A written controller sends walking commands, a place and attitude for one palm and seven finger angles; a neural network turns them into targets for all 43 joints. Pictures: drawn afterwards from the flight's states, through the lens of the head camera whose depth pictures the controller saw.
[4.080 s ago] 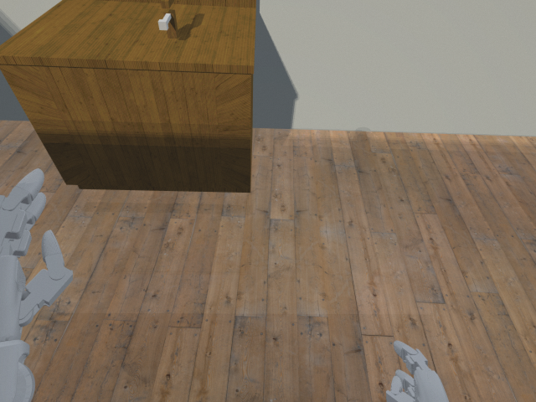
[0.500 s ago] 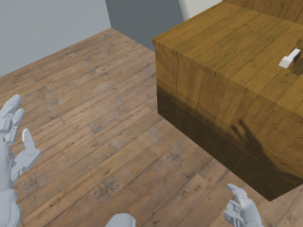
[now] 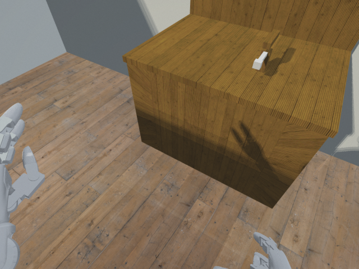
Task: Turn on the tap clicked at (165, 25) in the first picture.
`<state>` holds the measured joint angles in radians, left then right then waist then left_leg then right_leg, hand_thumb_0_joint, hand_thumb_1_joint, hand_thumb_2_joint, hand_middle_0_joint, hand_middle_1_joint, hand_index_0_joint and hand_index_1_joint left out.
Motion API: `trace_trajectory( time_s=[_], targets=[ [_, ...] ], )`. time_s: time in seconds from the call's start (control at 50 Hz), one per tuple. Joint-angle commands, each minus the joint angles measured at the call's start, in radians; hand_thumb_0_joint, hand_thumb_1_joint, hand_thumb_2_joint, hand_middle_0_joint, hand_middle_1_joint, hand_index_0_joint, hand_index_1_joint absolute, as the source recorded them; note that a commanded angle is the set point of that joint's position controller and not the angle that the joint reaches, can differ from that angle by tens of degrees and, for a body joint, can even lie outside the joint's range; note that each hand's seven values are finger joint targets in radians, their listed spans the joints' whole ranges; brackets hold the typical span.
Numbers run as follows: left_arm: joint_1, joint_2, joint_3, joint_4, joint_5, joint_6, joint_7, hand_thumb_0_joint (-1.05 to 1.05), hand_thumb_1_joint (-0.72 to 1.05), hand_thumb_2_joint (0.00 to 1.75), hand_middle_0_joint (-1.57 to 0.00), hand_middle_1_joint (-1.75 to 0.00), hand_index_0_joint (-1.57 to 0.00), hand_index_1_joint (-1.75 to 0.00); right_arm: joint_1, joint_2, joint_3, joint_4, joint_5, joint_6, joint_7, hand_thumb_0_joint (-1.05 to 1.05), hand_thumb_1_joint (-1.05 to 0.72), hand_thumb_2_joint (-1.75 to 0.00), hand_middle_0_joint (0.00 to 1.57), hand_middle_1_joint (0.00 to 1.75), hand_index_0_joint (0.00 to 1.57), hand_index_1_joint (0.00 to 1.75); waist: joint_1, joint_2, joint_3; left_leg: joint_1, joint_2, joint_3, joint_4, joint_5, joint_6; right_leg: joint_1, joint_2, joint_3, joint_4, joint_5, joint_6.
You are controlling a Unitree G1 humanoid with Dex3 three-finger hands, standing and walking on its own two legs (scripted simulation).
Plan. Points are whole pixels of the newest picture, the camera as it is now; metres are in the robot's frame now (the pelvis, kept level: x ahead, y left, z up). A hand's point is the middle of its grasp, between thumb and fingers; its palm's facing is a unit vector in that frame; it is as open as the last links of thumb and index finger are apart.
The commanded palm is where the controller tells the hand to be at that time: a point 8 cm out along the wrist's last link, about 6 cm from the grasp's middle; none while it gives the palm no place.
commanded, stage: turn to face it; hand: left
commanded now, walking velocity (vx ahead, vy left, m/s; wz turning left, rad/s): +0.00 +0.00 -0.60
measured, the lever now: (257, 64) +0.82 -0.19 +0.05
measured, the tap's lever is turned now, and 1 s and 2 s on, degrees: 0 0 0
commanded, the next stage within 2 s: take the last steps up to it in 1.36 s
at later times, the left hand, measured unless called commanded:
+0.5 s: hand (127, 175) +0.21 +0.11 +0.19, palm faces +0.15 -0.86 -0.49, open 7.4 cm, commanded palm +0.17 +0.17 +0.18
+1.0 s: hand (231, 208) +0.19 -0.05 +0.17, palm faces -0.19 -0.83 -0.52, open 7.4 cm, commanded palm +0.15 +0.05 +0.18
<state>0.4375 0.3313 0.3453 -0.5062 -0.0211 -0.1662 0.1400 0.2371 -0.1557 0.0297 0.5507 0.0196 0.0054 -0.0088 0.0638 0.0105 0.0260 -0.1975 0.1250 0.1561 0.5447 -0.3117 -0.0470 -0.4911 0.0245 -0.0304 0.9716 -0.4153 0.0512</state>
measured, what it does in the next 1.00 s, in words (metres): walks backwards, turning right: right foot, then left foot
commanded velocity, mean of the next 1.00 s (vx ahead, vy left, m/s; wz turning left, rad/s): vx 0.00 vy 0.00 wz -0.56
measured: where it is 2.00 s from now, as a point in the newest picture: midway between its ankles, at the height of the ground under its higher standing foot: outside the picture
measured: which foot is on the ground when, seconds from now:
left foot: down 0.00-0.14, up 0.16-0.52, down 0.54-0.84, up 0.86-1.00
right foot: up 0.00-0.10, down 0.12-0.56, up 0.58-0.80, down 0.82-1.00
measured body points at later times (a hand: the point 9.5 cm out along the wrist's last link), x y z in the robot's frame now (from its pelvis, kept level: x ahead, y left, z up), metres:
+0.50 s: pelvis -0.06 -0.06 +0.00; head -0.02 -0.07 +0.45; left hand +0.20 +0.16 +0.22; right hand +0.03 -0.37 -0.09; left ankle -0.03 +0.08 -0.72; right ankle +0.00 -0.14 -0.73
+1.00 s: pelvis -0.13 -0.10 +0.00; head -0.08 -0.16 +0.44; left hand +0.19 +0.00 +0.20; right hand -0.12 -0.38 -0.12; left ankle -0.08 +0.05 -0.66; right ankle -0.13 -0.19 -0.73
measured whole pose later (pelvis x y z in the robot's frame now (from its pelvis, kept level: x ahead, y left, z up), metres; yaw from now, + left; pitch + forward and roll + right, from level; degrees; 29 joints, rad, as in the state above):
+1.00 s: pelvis -0.13 -0.10 +0.00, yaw -34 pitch +1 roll +1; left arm 0.49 0.40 0.41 -0.58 -0.06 -0.21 0.14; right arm 0.13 -0.21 0.01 0.57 0.02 0.02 0.00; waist -0.03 0.02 0.16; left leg -0.48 0.08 0.03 1.12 -0.47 -0.08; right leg -0.38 0.05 -0.02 0.58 -0.22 -0.07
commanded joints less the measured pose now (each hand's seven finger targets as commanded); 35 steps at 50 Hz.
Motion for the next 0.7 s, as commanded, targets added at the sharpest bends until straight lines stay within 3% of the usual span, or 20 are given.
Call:
trace_trajectory(
  time_s=[0.0,0.06,0.08,0.1,0.12,0.14,0.16,0.18,0.22,0.3,0.4,0.48,0.5,0.52,0.54,0.56,0.58,0.6,0.64,0.68],
  targets=[
    [-0.180,0.170,0.054,-0.184,0.008,-0.060,0.013,0.00,0.90,0.90,-0.20,-0.30,-0.20,-0.30,-0.077,-0.189,-0.077,-0.138,-0.001,-0.084,-0.006,0.00,-0.90,-0.90,0.20,0.30,0.20,0.30,-0.054,0.238,0.016,-0.046,0.248,-0.037,-0.171,0.304,0.101,0.085,-0.029,-0.089,-0.205,-0.018,0.019],
    [-0.171,0.181,0.079,-0.132,0.004,-0.056,0.008,0.00,0.90,0.90,-0.20,-0.30,-0.20,-0.30,-0.068,-0.192,-0.081,-0.136,-0.005,-0.092,-0.002,0.00,-0.90,-0.90,0.20,0.30,0.20,0.30,-0.051,0.202,-0.026,-0.071,0.224,-0.003,-0.027,0.287,0.059,0.252,-0.004,-0.128,-0.400,0.111,0.011],
    [-0.157,0.190,0.093,-0.125,0.003,-0.057,0.006,0.00,0.90,0.90,-0.20,-0.30,-0.20,-0.30,-0.064,-0.187,-0.083,-0.134,0.000,-0.092,0.002,0.00,-0.90,-0.90,0.20,0.30,0.20,0.30,-0.047,0.138,-0.060,-0.090,0.191,0.020,0.075,0.236,0.038,0.326,-0.022,-0.103,-0.474,0.206,-0.006],
    [-0.114,0.215,0.114,-0.113,0.007,-0.058,0.009,0.00,0.90,0.90,-0.20,-0.30,-0.20,-0.30,-0.052,-0.168,-0.083,-0.136,0.005,-0.089,0.005,0.00,-0.90,-0.90,0.20,0.30,0.20,0.30,-0.048,-0.003,-0.108,-0.121,0.117,0.048,0.257,0.147,0.008,0.377,-0.119,0.034,-0.542,0.378,-0.063],
    [-0.088,0.268,0.162,-0.139,0.000,-0.068,0.020,0.00,0.90,0.90,-0.20,-0.30,-0.20,-0.30,-0.096,-0.134,-0.067,-0.163,0.004,-0.085,0.001,0.00,-0.90,-0.90,0.20,0.30,0.20,0.30,-0.030,-0.250,-0.127,-0.349,-0.012,0.026,0.464,-0.259,-0.032,0.486,-0.298,0.351,-0.559,0.772,-0.170],
    [-0.070,0.295,0.214,-0.163,-0.015,-0.071,0.031,0.00,0.90,0.90,-0.20,-0.30,-0.20,-0.30,-0.133,-0.128,-0.057,-0.164,-0.002,-0.079,-0.003,0.00,-0.90,-0.90,0.20,0.30,0.20,0.30,-0.016,-0.303,-0.171,-0.400,-0.021,-0.095,0.613,-0.318,-0.039,0.464,-0.384,0.441,-0.571,0.876,-0.220],
    [-0.042,0.287,0.199,-0.222,-0.029,-0.066,0.023,0.00,0.90,0.90,-0.20,-0.30,-0.20,-0.30,-0.134,-0.142,-0.078,-0.163,0.008,-0.063,0.001,0.00,-0.90,-0.90,0.20,0.30,0.20,0.30,-0.031,-0.263,-0.202,-0.369,-0.010,-0.175,0.677,-0.274,-0.035,0.424,-0.360,0.455,-0.592,0.729,-0.211],
    [0.037,0.306,0.239,-0.263,-0.039,-0.077,0.025,0.00,0.90,0.90,-0.20,-0.30,-0.20,-0.30,-0.142,-0.123,-0.065,-0.173,0.003,-0.052,0.001,0.00,-0.90,-0.90,0.20,0.30,0.20,0.30,-0.029,-0.189,-0.192,-0.413,-0.004,-0.193,0.713,-0.219,-0.039,0.448,-0.343,0.450,-0.562,0.691,-0.233],
    [0.137,0.290,0.266,-0.306,-0.050,-0.100,0.029,0.00,0.90,0.90,-0.20,-0.30,-0.20,-0.30,-0.158,-0.106,-0.042,-0.155,-0.004,-0.022,0.006,0.00,-0.90,-0.90,0.20,0.30,0.20,0.30,-0.039,-0.082,-0.256,-0.428,-0.011,-0.176,0.633,-0.163,-0.046,0.516,-0.290,0.319,-0.518,0.710,-0.232],
    [0.143,0.280,0.271,-0.332,-0.056,-0.111,0.042,0.00,0.90,0.90,-0.20,-0.30,-0.20,-0.30,-0.164,-0.129,-0.067,-0.145,-0.009,-0.011,-0.009,0.00,-0.90,-0.90,0.20,0.30,0.20,0.30,-0.050,-0.076,-0.254,-0.308,-0.036,-0.142,0.411,-0.129,-0.046,0.434,-0.257,0.316,-0.557,0.641,-0.230],
    [0.127,0.227,0.212,-0.232,-0.052,-0.076,0.037,0.00,0.90,0.90,-0.20,-0.30,-0.20,-0.30,-0.138,-0.161,-0.081,-0.149,0.000,-0.005,-0.017,0.00,-0.90,-0.90,0.20,0.30,0.20,0.30,-0.035,-0.119,-0.197,-0.176,-0.073,-0.129,0.206,-0.145,-0.022,0.283,-0.236,0.407,-0.628,0.348,-0.226],
    [0.048,0.208,0.155,-0.211,-0.037,-0.064,0.028,0.00,0.90,0.90,-0.20,-0.30,-0.20,-0.30,-0.101,-0.175,-0.077,-0.157,0.003,0.007,-0.022,0.00,-0.90,-0.90,0.20,0.30,0.20,0.30,-0.055,-0.099,-0.178,0.052,-0.067,-0.110,-0.075,-0.045,0.013,0.127,-0.173,0.390,-0.613,0.158,-0.146],
    [0.006,0.208,0.135,-0.237,-0.038,-0.068,0.023,0.00,0.90,0.90,-0.20,-0.30,-0.20,-0.30,-0.106,-0.184,-0.081,-0.166,0.003,0.001,-0.029,0.00,-0.90,-0.90,0.20,0.30,0.20,0.30,-0.058,-0.042,-0.140,0.117,-0.013,-0.148,-0.157,-0.041,0.038,0.045,-0.123,0.365,-0.549,0.124,-0.115],
    [-0.025,0.209,0.132,-0.257,-0.030,-0.077,0.017,0.00,0.90,0.90,-0.20,-0.30,-0.20,-0.30,-0.117,-0.203,-0.083,-0.176,-0.006,-0.002,-0.035,0.00,-0.90,-0.90,0.20,0.30,0.20,0.30,-0.055,0.091,-0.093,0.140,0.125,-0.286,-0.231,-0.059,0.103,-0.078,-0.037,0.297,-0.421,0.038,-0.074],
    [-0.051,0.214,0.131,-0.269,-0.015,-0.082,0.015,0.00,0.90,0.90,-0.20,-0.30,-0.20,-0.30,-0.125,-0.203,-0.081,-0.186,-0.004,-0.009,-0.037,0.00,-0.90,-0.90,0.20,0.30,0.20,0.30,-0.042,0.249,-0.076,0.104,0.281,-0.392,-0.280,0.048,0.177,-0.122,0.034,0.156,-0.155,-0.069,-0.034],
    [-0.062,0.229,0.141,-0.241,0.001,-0.082,0.020,0.00,0.90,0.90,-0.20,-0.30,-0.20,-0.30,-0.131,-0.169,-0.074,-0.175,-0.003,-0.021,-0.039,0.00,-0.90,-0.90,0.20,0.30,0.20,0.30,-0.033,0.260,-0.061,-0.032,0.344,-0.382,-0.312,0.025,0.217,-0.085,0.013,0.085,0.109,-0.068,-0.019],
    [-0.061,0.222,0.133,-0.210,0.007,-0.080,0.019,0.00,0.90,0.90,-0.20,-0.30,-0.20,-0.30,-0.147,-0.155,-0.068,-0.169,-0.010,-0.029,-0.036,0.00,-0.90,-0.90,0.20,0.30,0.20,0.30,-0.033,0.256,-0.019,-0.163,0.338,-0.333,-0.323,-0.043,0.222,-0.047,-0.015,0.094,0.244,-0.041,-0.013],
    [-0.129,0.230,0.127,-0.273,0.008,-0.091,0.013,0.00,0.90,0.90,-0.20,-0.30,-0.20,-0.30,-0.132,-0.151,-0.076,-0.168,-0.008,-0.036,-0.030,0.00,-0.90,-0.90,0.20,0.30,0.20,0.30,-0.033,0.243,-0.002,-0.165,0.317,-0.266,-0.292,-0.001,0.220,-0.047,-0.041,0.092,0.247,-0.024,-0.007],
    [-0.130,0.157,0.052,-0.248,0.001,-0.084,0.008,0.00,0.90,0.90,-0.20,-0.30,-0.20,-0.30,-0.117,-0.170,-0.078,-0.157,0.000,-0.052,-0.016,0.00,-0.90,-0.90,0.20,0.30,0.20,0.30,-0.033,0.251,0.030,-0.118,0.254,-0.095,-0.227,0.154,0.157,-0.031,-0.059,0.020,0.065,-0.035,0.001],
    [-0.152,0.158,0.040,-0.259,-0.004,-0.080,0.014,0.00,0.90,0.90,-0.20,-0.30,-0.20,-0.30,-0.086,-0.178,-0.077,-0.160,0.006,-0.077,-0.006,0.00,-0.90,-0.90,0.20,0.30,0.20,0.30,-0.045,0.273,0.005,-0.074,0.226,-0.044,-0.182,0.239,0.116,0.051,-0.038,-0.048,-0.110,-0.038,0.010]
  ],
)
